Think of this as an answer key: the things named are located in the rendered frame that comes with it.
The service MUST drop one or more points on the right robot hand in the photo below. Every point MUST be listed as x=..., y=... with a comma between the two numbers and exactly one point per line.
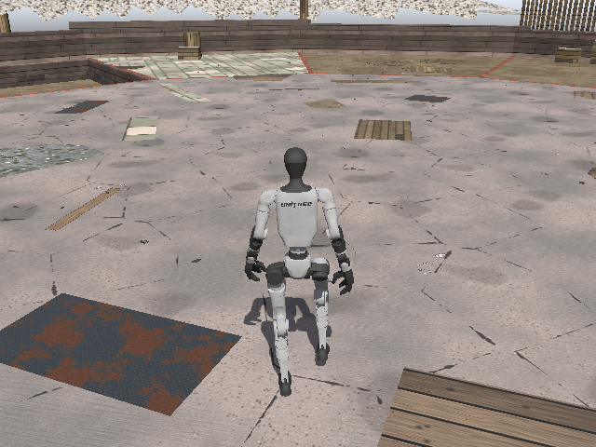
x=347, y=282

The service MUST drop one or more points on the right robot foot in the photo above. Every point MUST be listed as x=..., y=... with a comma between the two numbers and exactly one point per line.
x=323, y=353

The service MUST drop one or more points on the robot left forearm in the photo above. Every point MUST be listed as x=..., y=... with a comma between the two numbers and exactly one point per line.
x=254, y=248

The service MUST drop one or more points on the robot right shin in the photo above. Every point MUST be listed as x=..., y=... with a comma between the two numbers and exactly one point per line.
x=322, y=319

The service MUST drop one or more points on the robot left upper arm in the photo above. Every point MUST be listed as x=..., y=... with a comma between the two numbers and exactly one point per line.
x=267, y=198

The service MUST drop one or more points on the robot right forearm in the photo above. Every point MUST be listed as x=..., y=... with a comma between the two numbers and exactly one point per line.
x=341, y=252

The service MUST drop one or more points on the left robot hand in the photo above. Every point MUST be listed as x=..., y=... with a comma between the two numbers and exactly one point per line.
x=254, y=267

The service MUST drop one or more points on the robot right upper arm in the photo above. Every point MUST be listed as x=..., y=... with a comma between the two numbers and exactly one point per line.
x=330, y=212

